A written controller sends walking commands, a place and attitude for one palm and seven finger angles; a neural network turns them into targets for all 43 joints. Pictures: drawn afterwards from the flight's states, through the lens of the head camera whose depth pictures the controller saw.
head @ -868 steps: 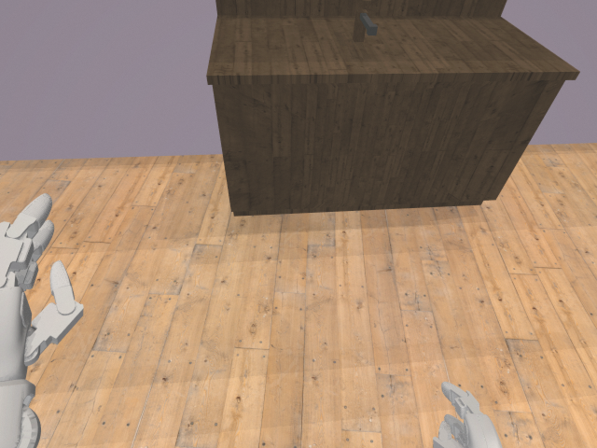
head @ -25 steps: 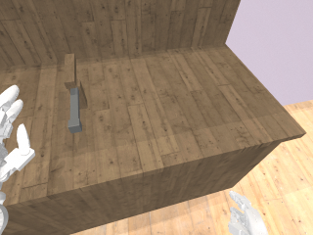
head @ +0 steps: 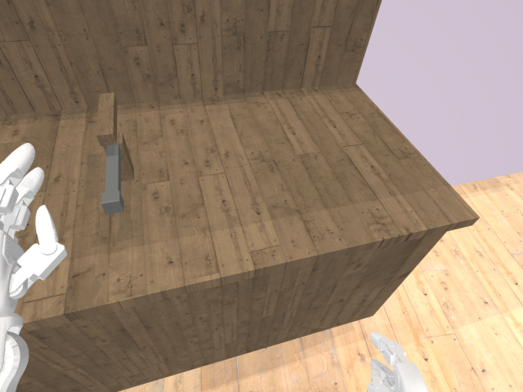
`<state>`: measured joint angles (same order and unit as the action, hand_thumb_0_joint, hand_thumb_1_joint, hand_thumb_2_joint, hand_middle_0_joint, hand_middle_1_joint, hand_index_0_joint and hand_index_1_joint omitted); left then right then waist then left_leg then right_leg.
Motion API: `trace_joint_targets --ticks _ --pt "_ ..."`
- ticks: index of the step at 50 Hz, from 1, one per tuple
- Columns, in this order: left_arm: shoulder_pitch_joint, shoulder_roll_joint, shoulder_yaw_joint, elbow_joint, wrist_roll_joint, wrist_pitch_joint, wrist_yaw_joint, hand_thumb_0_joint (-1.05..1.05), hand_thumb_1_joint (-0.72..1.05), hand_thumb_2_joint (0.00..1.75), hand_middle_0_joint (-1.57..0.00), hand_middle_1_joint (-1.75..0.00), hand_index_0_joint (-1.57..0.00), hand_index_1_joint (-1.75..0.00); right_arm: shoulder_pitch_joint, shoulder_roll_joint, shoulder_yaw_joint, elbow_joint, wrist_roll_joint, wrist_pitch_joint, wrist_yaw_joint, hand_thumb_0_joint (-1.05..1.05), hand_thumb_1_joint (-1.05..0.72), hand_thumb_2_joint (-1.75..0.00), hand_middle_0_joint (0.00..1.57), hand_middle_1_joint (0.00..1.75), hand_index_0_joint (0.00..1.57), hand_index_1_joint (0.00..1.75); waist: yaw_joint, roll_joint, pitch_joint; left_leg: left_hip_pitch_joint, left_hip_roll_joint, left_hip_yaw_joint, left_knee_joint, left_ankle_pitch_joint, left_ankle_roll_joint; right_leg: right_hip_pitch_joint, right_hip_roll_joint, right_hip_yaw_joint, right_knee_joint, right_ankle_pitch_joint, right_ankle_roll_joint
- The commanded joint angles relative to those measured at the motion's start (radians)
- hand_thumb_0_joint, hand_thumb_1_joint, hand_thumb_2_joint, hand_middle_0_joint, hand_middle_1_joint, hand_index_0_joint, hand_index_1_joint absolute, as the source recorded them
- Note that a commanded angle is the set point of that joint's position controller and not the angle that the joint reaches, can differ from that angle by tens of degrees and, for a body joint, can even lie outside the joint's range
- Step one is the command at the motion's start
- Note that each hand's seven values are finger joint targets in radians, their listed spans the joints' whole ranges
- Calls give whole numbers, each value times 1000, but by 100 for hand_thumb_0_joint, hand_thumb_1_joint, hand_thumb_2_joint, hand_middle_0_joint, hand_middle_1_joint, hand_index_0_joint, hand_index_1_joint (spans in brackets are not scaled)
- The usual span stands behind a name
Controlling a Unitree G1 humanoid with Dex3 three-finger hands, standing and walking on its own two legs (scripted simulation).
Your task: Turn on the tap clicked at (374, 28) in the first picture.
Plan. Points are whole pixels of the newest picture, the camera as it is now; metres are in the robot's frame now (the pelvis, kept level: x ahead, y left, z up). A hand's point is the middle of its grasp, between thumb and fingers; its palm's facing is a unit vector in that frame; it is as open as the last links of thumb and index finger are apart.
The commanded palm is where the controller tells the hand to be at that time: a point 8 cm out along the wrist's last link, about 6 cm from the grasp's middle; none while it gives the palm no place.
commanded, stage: shuffle to correct the standing spot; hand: left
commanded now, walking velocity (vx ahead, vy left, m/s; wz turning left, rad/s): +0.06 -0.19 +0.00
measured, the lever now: (112, 202) +0.38 +0.29 +0.05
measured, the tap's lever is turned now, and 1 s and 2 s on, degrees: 0 0 0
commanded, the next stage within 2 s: come to a stop and stand still in 0.42 s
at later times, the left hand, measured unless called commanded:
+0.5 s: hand (114, 243) +0.23 +0.20 +0.17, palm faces +0.32 -0.89 -0.31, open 7.5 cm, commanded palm +0.18 +0.24 +0.18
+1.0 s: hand (70, 275) +0.19 +0.23 +0.16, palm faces +0.40 -0.86 -0.32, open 7.5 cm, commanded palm +0.15 +0.26 +0.18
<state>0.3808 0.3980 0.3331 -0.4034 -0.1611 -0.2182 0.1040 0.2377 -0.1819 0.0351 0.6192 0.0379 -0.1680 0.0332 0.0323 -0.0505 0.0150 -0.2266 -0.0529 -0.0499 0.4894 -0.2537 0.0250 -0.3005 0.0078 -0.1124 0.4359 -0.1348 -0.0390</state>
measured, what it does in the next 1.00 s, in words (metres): stands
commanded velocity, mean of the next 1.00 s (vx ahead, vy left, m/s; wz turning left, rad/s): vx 0.02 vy -0.09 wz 0.00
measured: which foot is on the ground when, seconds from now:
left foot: down 0.00-1.00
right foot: down 0.00-1.00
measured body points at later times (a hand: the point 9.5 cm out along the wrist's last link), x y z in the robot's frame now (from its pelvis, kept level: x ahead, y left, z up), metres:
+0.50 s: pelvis +0.01 -0.04 +0.00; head +0.03 -0.03 +0.45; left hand +0.21 +0.25 +0.18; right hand +0.18 -0.28 -0.08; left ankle +0.00 +0.10 -0.74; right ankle +0.07 -0.09 -0.74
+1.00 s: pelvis -0.01 -0.02 +0.01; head -0.01 -0.02 +0.45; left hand +0.17 +0.28 +0.18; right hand +0.19 -0.24 -0.07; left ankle +0.00 +0.10 -0.74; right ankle +0.07 -0.09 -0.74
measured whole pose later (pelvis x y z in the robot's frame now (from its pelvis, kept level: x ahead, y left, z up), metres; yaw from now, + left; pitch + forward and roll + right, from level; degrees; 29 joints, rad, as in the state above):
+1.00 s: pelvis -0.01 -0.02 +0.01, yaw +1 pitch -2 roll +0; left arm 0.46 0.37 0.31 -0.43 -0.14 -0.12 0.12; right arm 0.17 -0.22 0.02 0.62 0.04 -0.13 -0.03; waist 0.04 0.00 0.03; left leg -0.18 -0.03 -0.08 0.42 -0.21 0.00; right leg -0.23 0.03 -0.14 0.32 -0.08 -0.06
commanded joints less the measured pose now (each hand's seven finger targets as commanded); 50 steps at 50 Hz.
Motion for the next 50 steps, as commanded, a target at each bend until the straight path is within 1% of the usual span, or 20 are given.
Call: trace_joint_targets --ticks 1,7,8,15,17,18,22,26,27,29,31,32,33,36,37,38,41,42,45,50 --pt "-94 177 106 -228 -2 -67 7 0 90 90 -20 -30 -20 -30 -97 -135 -64 -150 3 -62 -10 0 -90 -90 20 30 20 30 -4 119 -96 -110 141 -109 -130 -62 -14 119 -93 121 -53 -108 24" --pt "-50 197 135 -249 -15 -49 -2 0 90 90 -20 -30 -20 -30 -105 -131 -71 -152 6 -61 -18 0 -90 -90 20 30 20 30 -5 90 -132 -47 131 -80 -66 68 -19 113 -114 134 -38 -11 12" --pt "-48 179 121 -252 -19 -48 -5 0 90 90 -20 -30 -20 -30 -93 -132 -71 -153 2 -58 -19 0 -90 -90 20 30 20 30 -8 80 -133 -52 134 -77 -61 72 -19 113 -116 129 -35 -6 11" --pt "-19 188 134 -259 -27 -26 -2 0 90 90 -20 -30 -20 -30 -80 -123 -77 -153 6 -52 -32 0 -90 -90 20 30 20 30 -12 35 -121 -36 112 -29 1 11 -11 75 -165 186 -104 -88 1" --pt "-15 207 149 -291 -27 -22 2 0 90 90 -20 -30 -20 -30 -98 -123 -76 -160 10 -52 -37 0 -90 -90 20 30 20 30 -13 63 -130 -13 112 -29 1 31 -9 71 -170 190 -106 -75 -2" --pt "-12 190 135 -295 -27 -24 3 0 90 90 -20 -30 -20 -30 -89 -123 -76 -157 5 -51 -39 0 -90 -90 20 30 20 30 -17 74 -133 -14 116 -29 -7 36 -9 76 -167 180 -98 -68 -2" --pt "8 215 164 -317 -23 -18 5 0 90 90 -20 -30 -20 -30 -106 -126 -83 -163 6 -49 -44 0 -90 -90 20 30 20 30 -13 91 -152 10 129 -36 -22 103 -7 104 -154 164 -67 24 16" --pt "22 191 148 -295 -22 -10 0 0 90 90 -20 -30 -20 -30 -93 -126 -88 -165 5 -39 -48 0 -90 -90 20 30 20 30 -14 42 -149 -8 131 -26 -19 94 -6 128 -159 165 -84 47 38" --pt "33 195 156 -286 -22 -4 3 0 90 90 -20 -30 -20 -30 -117 -127 -83 -165 11 -38 -48 0 -90 -90 20 30 20 30 -14 63 -149 12 128 -30 -23 118 -5 127 -162 170 -88 68 36" --pt "46 171 137 -259 -15 -5 8 0 90 90 -20 -30 -20 -30 -116 -128 -82 -159 9 -36 -46 0 -90 -90 20 30 20 30 -12 73 -137 3 112 -29 -20 99 -2 132 -175 186 -138 57 61" --pt "53 172 138 -242 -8 -6 15 0 90 90 -20 -30 -20 -30 -121 -126 -79 -154 10 -35 -46 0 -90 -90 20 30 20 30 -11 36 -133 2 97 -34 -25 91 0 153 -189 193 -180 38 72" --pt "64 183 145 -233 -5 -1 20 0 90 90 -20 -30 -20 -30 -146 -128 -75 -149 15 -32 -49 0 -90 -90 20 30 20 30 -11 51 -130 19 95 -39 -33 103 1 152 -192 191 -188 43 68" --pt "66 159 124 -232 -4 -2 20 0 90 90 -20 -30 -20 -30 -137 -129 -73 -149 10 -30 -49 0 -90 -90 20 30 20 30 -14 39 -131 14 94 -43 -41 101 3 162 -191 179 -191 29 68" --pt "64 170 128 -242 4 0 25 0 90 90 -20 -30 -20 -30 -147 -130 -73 -151 9 -29 -55 0 -90 -90 20 30 20 30 -10 28 -132 24 92 -52 -61 97 7 168 -187 183 -216 -18 78" --pt "56 189 135 -264 7 0 27 0 90 90 -20 -30 -20 -30 -166 -137 -69 -149 11 -27 -58 0 -90 -90 20 30 20 30 -11 59 -141 46 95 -61 -71 115 8 169 -183 178 -209 -9 67" --pt "48 166 113 -274 8 -1 26 0 90 90 -20 -30 -20 -30 -159 -138 -67 -151 5 -27 -59 0 -90 -90 20 30 20 30 -14 80 -142 42 99 -64 -81 114 8 174 -179 167 -202 -20 62" --pt "30 159 102 -251 15 11 30 0 90 90 -20 -30 -20 -30 -156 -138 -66 -153 7 -30 -63 0 -90 -90 20 30 20 30 -12 38 -118 38 96 -70 -88 88 8 147 -174 176 -229 -98 63" --pt "21 174 109 -253 16 15 32 0 90 90 -20 -30 -20 -30 -174 -140 -61 -151 11 -28 -66 0 -90 -90 20 30 20 30 -13 62 -113 57 99 -76 -95 89 10 131 -172 179 -232 -111 54" --pt "-4 150 84 -228 23 23 31 0 90 90 -20 -30 -20 -30 -161 -141 -57 -155 6 -27 -69 0 -90 -90 20 30 20 30 -14 32 -92 37 100 -77 -113 46 12 119 -166 179 -251 -185 54" --pt "-40 142 64 -242 38 27 29 0 90 90 -20 -30 -20 -30 -163 -149 -46 -167 2 -22 -69 0 -90 -90 20 30 20 30 -17 74 -83 16 110 -91 -145 20 13 131 -152 169 -232 -186 39"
